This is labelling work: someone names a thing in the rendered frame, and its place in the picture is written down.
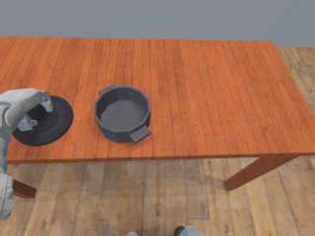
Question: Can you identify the left robot hand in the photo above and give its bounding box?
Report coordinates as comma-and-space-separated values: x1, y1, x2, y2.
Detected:
0, 88, 54, 132

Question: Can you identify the knob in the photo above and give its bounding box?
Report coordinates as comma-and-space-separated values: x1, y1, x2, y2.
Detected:
27, 104, 46, 120

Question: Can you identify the left robot upper arm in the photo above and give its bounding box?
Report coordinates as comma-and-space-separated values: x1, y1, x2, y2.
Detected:
0, 173, 14, 220

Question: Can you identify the robot left forearm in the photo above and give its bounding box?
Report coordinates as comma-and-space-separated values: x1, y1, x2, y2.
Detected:
0, 99, 25, 174

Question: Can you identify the right robot shin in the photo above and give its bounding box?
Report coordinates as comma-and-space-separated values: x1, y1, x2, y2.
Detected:
181, 226, 195, 233

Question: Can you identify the robot right foot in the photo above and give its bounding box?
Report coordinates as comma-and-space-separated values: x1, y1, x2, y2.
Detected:
174, 226, 184, 236

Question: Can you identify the lid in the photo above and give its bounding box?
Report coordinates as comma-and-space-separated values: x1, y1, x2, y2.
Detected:
12, 95, 74, 147

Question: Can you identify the pot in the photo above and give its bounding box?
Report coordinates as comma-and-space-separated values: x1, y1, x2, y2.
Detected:
94, 85, 152, 144

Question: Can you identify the table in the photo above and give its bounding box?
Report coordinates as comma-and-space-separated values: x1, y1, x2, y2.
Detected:
0, 36, 315, 199

